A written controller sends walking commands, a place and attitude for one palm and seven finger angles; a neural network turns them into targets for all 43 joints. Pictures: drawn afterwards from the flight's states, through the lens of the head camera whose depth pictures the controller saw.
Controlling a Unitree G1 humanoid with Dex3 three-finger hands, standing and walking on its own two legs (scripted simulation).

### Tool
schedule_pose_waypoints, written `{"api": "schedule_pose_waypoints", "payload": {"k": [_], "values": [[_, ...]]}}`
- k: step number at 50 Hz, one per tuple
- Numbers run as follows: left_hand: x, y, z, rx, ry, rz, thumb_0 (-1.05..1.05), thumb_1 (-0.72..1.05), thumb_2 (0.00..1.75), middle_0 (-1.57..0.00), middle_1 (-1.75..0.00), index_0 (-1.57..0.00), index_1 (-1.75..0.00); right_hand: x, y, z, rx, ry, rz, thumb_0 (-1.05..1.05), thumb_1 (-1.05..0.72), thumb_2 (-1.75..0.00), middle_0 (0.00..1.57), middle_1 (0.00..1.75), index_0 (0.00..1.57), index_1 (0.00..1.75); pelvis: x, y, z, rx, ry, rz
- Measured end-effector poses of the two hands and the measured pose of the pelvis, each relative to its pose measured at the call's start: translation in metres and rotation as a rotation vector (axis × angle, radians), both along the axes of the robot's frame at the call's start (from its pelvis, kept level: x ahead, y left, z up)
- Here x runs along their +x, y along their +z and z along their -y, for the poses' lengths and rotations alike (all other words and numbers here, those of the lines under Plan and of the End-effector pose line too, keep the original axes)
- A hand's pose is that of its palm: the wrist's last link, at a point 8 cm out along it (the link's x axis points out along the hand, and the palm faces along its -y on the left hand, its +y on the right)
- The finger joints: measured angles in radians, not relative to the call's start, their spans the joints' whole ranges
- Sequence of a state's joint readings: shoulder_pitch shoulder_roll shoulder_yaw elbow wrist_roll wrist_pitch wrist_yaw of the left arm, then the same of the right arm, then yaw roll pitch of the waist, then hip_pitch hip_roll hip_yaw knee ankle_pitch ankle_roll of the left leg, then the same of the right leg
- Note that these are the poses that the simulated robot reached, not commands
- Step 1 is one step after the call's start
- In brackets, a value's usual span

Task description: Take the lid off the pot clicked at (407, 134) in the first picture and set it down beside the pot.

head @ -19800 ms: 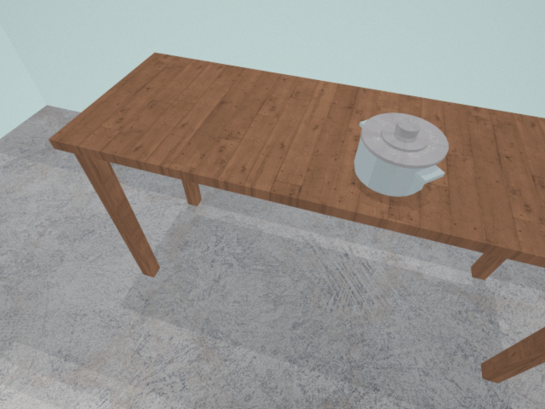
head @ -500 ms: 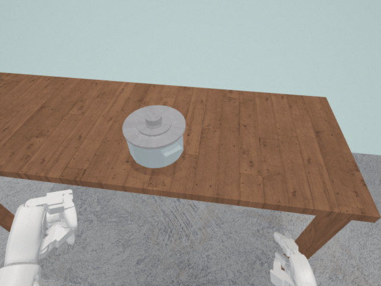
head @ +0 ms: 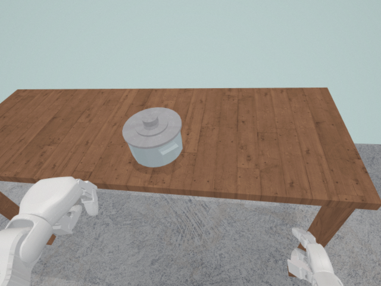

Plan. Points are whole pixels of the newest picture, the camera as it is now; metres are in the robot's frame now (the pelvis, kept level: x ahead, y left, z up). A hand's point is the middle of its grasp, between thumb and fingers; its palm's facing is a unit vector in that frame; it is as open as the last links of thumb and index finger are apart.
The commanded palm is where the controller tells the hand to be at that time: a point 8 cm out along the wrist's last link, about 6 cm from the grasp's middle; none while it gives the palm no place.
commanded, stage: reach forward and open the fingers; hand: left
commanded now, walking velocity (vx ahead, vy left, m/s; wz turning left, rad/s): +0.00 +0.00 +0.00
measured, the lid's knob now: (150, 119) +0.53 +0.20 +0.06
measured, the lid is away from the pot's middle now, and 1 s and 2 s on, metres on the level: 0.00 0.00 0.00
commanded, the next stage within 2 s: move the open hand above the knob in 0.58 s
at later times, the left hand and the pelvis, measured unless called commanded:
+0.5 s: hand (82, 184) +0.26 +0.25 +0.12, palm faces -0.17 -0.03 -0.99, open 9.8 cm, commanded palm +0.24 +0.25 +0.19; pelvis -0.02 +0.01 +0.00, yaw -1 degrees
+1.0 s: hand (97, 162) +0.31 +0.24 +0.13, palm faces -0.26 -0.06 -0.96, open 10.1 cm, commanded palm +0.30 +0.24 +0.20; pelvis -0.01 +0.02 +0.00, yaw +0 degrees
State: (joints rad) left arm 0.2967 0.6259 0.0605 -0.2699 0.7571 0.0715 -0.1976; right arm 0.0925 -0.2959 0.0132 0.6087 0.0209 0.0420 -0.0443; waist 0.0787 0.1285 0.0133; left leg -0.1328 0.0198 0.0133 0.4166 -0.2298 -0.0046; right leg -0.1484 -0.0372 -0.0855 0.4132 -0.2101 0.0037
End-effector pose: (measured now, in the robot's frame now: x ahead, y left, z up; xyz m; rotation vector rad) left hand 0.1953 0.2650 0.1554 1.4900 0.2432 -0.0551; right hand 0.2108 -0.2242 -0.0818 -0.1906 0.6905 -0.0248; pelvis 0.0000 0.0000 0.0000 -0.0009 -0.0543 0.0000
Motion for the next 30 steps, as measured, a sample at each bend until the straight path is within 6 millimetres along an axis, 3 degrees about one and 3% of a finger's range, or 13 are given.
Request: {"api": "schedule_pose_waypoints", "payload": {"k": [5,11,19,24,30], "values": [[0.012,0.004,-0.004,0.018,-0.019,-0.044,0.00,0.20,1.25,-1.05,-0.70,-1.05,-0.70,-0.009,-0.001,0.001,0.008,0.002,-0.017,0.01,-0.91,-0.90,0.20,0.30,0.20,0.30,-0.009,0.001,0.003,0.000,-0.001,0.006],[0.020,0.012,0.009,0.006,-0.107,-0.023,0.00,0.03,1.31,-0.97,-0.49,-0.98,-0.49,-0.026,-0.006,0.001,0.015,-0.006,-0.043,0.01,-0.91,-0.90,0.20,0.30,0.20,0.30,-0.015,0.002,0.001,0.000,-0.006,0.006],[0.039,0.017,0.003,-0.008,-0.091,0.013,0.00,-0.18,1.36,-0.88,-0.23,-0.89,-0.23,-0.046,-0.013,-0.001,0.020,-0.020,-0.087,0.01,-0.91,-0.90,0.20,0.30,0.20,0.30,-0.022,0.002,-0.004,0.002,-0.009,0.008],[0.048,0.022,0.014,0.023,-0.150,0.025,0.00,-0.24,1.38,-0.85,-0.14,-0.86,-0.14,-0.048,-0.013,-0.006,0.024,-0.024,-0.085,0.01,-0.91,-0.90,0.20,0.30,0.20,0.30,-0.023,0.002,-0.009,0.005,-0.013,0.007],[0.064,0.034,0.003,0.017,-0.099,0.058,0.00,-0.28,1.39,-0.84,-0.10,-0.84,-0.10,-0.042,-0.010,-0.013,0.038,-0.015,-0.076,0.01,-0.91,-0.90,0.20,0.30,0.20,0.30,-0.024,0.002,-0.012,0.007,-0.012,0.000]]}}
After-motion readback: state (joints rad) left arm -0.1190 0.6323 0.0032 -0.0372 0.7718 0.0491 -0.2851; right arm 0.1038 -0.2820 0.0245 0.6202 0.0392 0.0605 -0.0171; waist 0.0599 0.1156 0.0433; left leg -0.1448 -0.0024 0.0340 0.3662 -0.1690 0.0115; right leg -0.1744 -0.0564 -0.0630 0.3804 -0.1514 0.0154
